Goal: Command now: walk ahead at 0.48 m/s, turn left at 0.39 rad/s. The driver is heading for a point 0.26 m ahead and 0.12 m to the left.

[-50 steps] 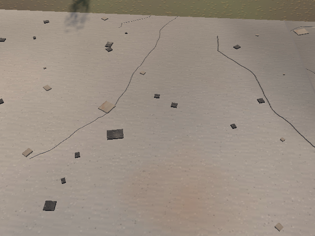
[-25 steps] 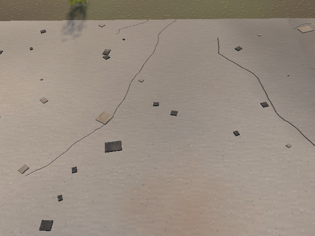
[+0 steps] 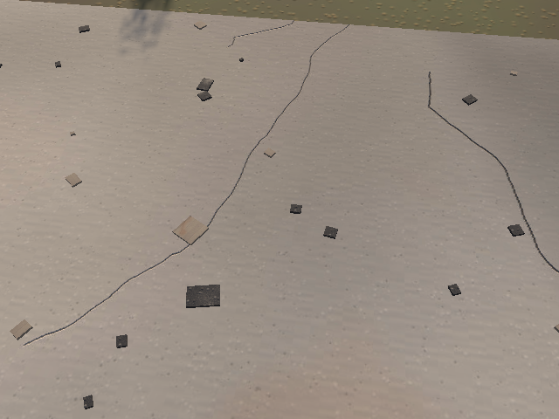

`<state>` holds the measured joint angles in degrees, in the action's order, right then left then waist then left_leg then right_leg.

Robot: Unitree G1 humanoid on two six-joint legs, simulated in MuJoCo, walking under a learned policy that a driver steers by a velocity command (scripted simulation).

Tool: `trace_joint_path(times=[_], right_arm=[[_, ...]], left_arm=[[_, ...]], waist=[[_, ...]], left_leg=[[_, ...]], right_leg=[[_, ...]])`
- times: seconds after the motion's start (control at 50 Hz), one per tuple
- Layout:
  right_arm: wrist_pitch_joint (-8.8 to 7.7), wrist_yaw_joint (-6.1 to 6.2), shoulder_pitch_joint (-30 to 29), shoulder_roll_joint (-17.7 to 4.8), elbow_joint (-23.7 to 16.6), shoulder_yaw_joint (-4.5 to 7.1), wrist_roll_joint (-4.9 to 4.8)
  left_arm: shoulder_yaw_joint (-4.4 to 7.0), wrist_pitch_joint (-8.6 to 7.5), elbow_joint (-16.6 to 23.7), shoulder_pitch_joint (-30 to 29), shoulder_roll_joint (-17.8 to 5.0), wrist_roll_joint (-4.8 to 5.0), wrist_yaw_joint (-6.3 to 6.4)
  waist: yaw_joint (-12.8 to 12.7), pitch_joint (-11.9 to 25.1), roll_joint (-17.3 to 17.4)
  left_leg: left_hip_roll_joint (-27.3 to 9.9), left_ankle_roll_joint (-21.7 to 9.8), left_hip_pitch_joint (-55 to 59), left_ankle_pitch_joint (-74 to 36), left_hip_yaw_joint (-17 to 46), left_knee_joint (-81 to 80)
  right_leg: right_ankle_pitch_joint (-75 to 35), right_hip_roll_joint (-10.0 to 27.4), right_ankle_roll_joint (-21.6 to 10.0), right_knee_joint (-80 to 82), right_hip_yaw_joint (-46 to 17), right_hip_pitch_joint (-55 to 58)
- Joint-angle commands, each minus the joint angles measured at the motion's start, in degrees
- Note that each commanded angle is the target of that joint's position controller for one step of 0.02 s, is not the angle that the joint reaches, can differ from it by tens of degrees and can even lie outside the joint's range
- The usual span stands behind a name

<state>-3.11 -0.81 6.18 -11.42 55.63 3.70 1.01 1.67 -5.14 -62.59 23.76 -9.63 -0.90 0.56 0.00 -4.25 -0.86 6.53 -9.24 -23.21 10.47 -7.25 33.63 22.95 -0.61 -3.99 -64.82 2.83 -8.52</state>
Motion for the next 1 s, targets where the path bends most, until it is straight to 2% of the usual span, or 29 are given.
trace_joint_path(times=[0.02,0.04,0.08,0.14,0.18,0.24,0.3,0.34,0.38,0.4,0.42,0.44,0.46,0.48,0.5,0.52,0.54,0.56,0.58,0.64,0.7,0.74,0.76,0.78,0.8,0.82,0.86,0.9,1.0], right_arm=[[0.06,0.16,8.1,-6.1,1.0,1.48,-0.47],[-0.52,0.60,7.9,-5.0,1.0,0.99,-0.47],[-1.57,1.05,9.5,-5.4,1.2,0.72,-0.60],[-2.25,1.33,12.9,-7.1,1.6,0.61,-0.52],[-1.89,1.21,15.2,-6.5,2.0,0.17,-0.58],[-1.13,1.43,18.4,-5.6,2.5,-0.42,-0.67],[-0.51,2.25,20.4,-5.3,2.9,-0.76,-0.10],[-0.18,2.84,20.2,-5.4,3.1,-0.84,0.54],[-0.29,3.30,18.5,-6.0,2.8,-0.68,0.64],[-0.51,3.33,17.2,-6.6,2.8,-0.57,0.14],[-1.02,3.11,16.0,-6.6,2.2,-0.69,-0.64],[-1.38,3.05,20.1,-3.8,1.2,-1.31,-1.66],[-0.01,3.13,27.6,-2.1,4.1,-1.21,-3.16],[1.19,3.22,24.1,-6.0,4.6,-0.33,-0.82],[1.76,2.89,19.7,-4.8,4.1,-0.32,0.63],[2.34,2.50,17.5,-3.2,3.9,-0.60,0.99],[3.10,2.20,16.3,-2.5,3.8,-0.74,1.00],[3.79,2.08,17.8,-1.3,4.8,-1.14,0.99],[4.28,2.19,18.5,-0.8,5.5,-1.38,0.76],[5.31,3.04,16.6,-1.1,6.3,-1.63,0.13],[5.39,3.07,14.7,-1.3,6.7,-1.93,-0.10],[4.88,3.03,15.2,-0.8,7.7,-2.33,0.19],[4.43,3.09,14.9,-1.3,7.5,-2.51,0.59],[3.80,3.22,15.2,-2.3,7.3,-2.60,1.00],[3.41,3.19,13.7,-3.4,7.7,-2.55,0.13],[2.80,3.13,12.8,-1.8,7.7,-3.01,-0.22],[1.88,3.24,12.0,-1.8,7.8,-3.13,-0.61],[1.54,3.43,12.7,-1.8,8.0,-3.16,-0.69],[1.65,3.43,14.9,-1.1,8.7,-3.36,-0.50]], left_arm=[[1.61,-2.09,7.7,-5.1,-7.2,0.03,-0.61],[1.76,-1.45,8.4,-5.7,-6.8,-0.67,-0.46],[1.55,0.56,9.1,-4.3,-5.1,-1.63,-0.52],[1.52,2.23,10.7,-7.3,-4.8,-1.42,-0.41],[1.40,2.63,12.4,-11.6,-4.8,-1.05,-0.46],[0.82,2.90,14.0,-16.6,-4.3,-0.21,-0.59],[0.49,2.90,14.7,-19.9,-4.8,0.14,-0.15],[0.49,2.48,14.4,-19.7,-5.5,0.06,0.16],[1.00,1.76,12.2,-14.0,-7.0,-0.07,0.69],[1.28,1.18,10.6,-9.7,-7.5,-0.21,1.01],[1.58,0.23,8.9,-4.3,-8.4,-0.67,1.34],[2.30,-0.13,8.3,0.5,-12.4,-1.21,1.43],[2.00,0.92,8.5,-1.3,-11.1,0.26,0.95],[1.10,1.49,9.4,-4.6,-8.0,1.15,0.36],[0.39,1.78,9.8,-9.1,-6.0,0.89,0.43],[-0.31,2.06,9.9,-11.6,-4.4,0.40,0.77],[-0.61,2.27,9.6,-12.4,-4.2,0.13,1.25],[-0.57,2.52,9.0,-12.7,-4.8,-0.15,1.42],[-0.57,2.55,8.4,-12.2,-5.2,-0.38,1.34],[-0.20,2.67,7.1,-9.4,-7.3,-0.37,1.18],[0.11,3.72,6.6,-9.9,-8.0,-0.06,1.13],[0.15,4.54,6.3,-10.3,-7.7,0.37,1.15],[0.17,4.75,5.8,-9.1,-7.3,0.43,1.10],[0.25,4.87,5.7,-8.3,-6.9,0.49,0.95],[0.23,5.12,5.5,-7.3,-5.5,1.08,0.79],[0.03,5.11,4.7,-7.0,-4.9,0.81,0.67],[-0.14,4.88,3.4,-5.0,-4.2,0.35,0.60],[-0.05,4.60,2.6,-4.8,-4.8,0.13,0.59],[-0.48,4.50,1.0,-5.1,-3.8,0.38,0.86]], waist=[[1.4,1.9,-2.5],[-0.5,1.2,-3.1],[-2.5,1.7,-1.0],[-2.6,0.5,0.3],[-1.3,1.1,2.1],[1.3,3.2,5.2],[3.3,3.8,6.0],[3.1,3.5,6.2],[0.6,4.2,6.5],[-1.9,4.8,5.6],[-4.4,7.6,3.5],[-3.2,14.6,-5.3],[-1.4,21.6,-12.0],[-0.5,17.3,-3.7],[0.3,10.3,-1.7],[1.3,6.8,-0.5],[2.1,4.7,-2.2],[3.0,4.4,-4.3],[3.2,5.0,-4.7],[1.8,6.2,-5.0],[1.4,4.9,-5.7],[2.0,2.8,-4.2],[1.7,1.4,-2.7],[0.9,0.5,-1.3],[-1.0,-2.3,4.5],[-1.3,-2.0,5.6],[-2.3,-0.1,5.3],[-2.0,0.5,3.4],[-1.1,0.0,1.7]], left_leg=[[-21.5,-10.7,20.7,4.0,35.1,-23.0],[-18.9,-9.1,15.7,-2.8,30.8,-22.8],[-16.4,-8.4,11.1,-10.7,26.1,-22.8],[-14.2,-6.6,9.3,-32.6,18.7,-21.5],[-11.9,-2.8,10.3,-44.5,14.5,-19.2],[-10.0,1.9,14.7,-49.0,12.3,-16.8],[-11.1,2.7,20.8,-49.3,13.3,-14.7],[-12.6,2.2,23.6,-50.8,14.4,-12.1],[-13.7,2.1,25.0,-54.4,16.2,-7.0],[-13.3,2.6,25.3,-53.0,16.1,-2.5],[-11.6,3.5,21.1,-44.8,15.5,4.1],[-7.0,5.1,11.9,-13.9,13.1,17.0],[0.4,6.7,5.3,25.8,10.2,28.3],[-1.4,6.4,4.2,25.7,12.7,31.0],[-2.6,6.9,3.3,22.6,13.2,30.5],[-4.2,7.5,4.4,19.9,13.3,27.1],[-5.3,8.2,6.5,17.9,12.9,23.0],[-5.1,8.9,9.4,16.7,11.2,20.1],[-4.8,9.3,10.7,16.5,10.0,16.2],[-5.0,9.5,11.6,15.6,8.4,7.9],[-5.6,8.8,13.7,10.1,7.4,1.1],[-6.1,7.9,17.7,4.3,7.3,-6.7],[-8.0,7.3,18.6,2.5,10.0,-10.4],[-11.0,6.6,18.0,3.8,13.7,-13.4],[-11.7,5.6,9.5,8.9,15.6,-14.9],[-12.1,5.9,5.5,10.6,16.2,-17.3],[-11.8,6.7,4.5,8.5,15.7,-18.8],[-11.4,6.6,7.0,4.9,14.9,-18.0],[-11.4,6.0,9.7,2.1,14.4,-17.4]], right_leg=[[-7.1,4.6,-0.5,-11.0,-5.6,-28.9],[-7.2,5.8,0.5,-7.3,-6.0,-25.2],[-5.9,6.3,2.4,-2.5,-5.5,-21.2],[-9.1,5.8,4.7,4.7,-2.4,-21.8],[-14.2,4.9,5.1,10.8,-0.6,-21.9],[-20.9,2.9,4.1,19.1,1.0,-20.6],[-22.4,1.3,3.2,24.8,1.4,-20.8],[-19.6,0.5,2.4,28.0,0.8,-19.5],[-16.6,-0.6,0.8,32.9,-0.1,-13.7],[-20.3,-0.5,-0.2,39.3,-0.4,-9.1],[-35.9,3.2,-1.4,43.3,-3.5,0.9],[-68.6,16.9,-6.5,37.0,-14.7,15.3],[-78.8,26.1,-17.1,37.2,-25.5,19.8],[-63.9,23.6,-16.6,41.4,-25.1,11.5],[-51.6,20.6,-14.6,44.7,-21.4,4.2],[-43.1,17.9,-12.2,47.8,-17.9,-1.4],[-37.1,15.4,-10.2,49.9,-14.7,-5.6],[-33.9,12.9,-8.6,50.6,-11.8,-8.0],[-31.9,11.7,-7.7,50.5,-10.5,-8.1],[-21.6,11.7,-7.2,51.3,-11.5,-6.5],[-4.3,11.1,-5.8,53.3,-13.0,-9.0],[3.5,10.3,-3.3,53.9,-13.0,-12.9],[6.2,9.8,-1.2,54.2,-13.1,-14.4],[5.0,8.6,0.4,52.7,-12.4,-14.5],[-0.4,5.2,1.2,51.6,-8.6,-10.4],[-6.5,4.7,1.2,48.6,-7.5,-4.1],[-12.1,4.9,0.9,46.3,-7.1,1.4],[-13.5,5.4,0.7,46.3,-7.4,0.8],[-14.3,5.4,1.2,46.6,-7.1,-1.0]])
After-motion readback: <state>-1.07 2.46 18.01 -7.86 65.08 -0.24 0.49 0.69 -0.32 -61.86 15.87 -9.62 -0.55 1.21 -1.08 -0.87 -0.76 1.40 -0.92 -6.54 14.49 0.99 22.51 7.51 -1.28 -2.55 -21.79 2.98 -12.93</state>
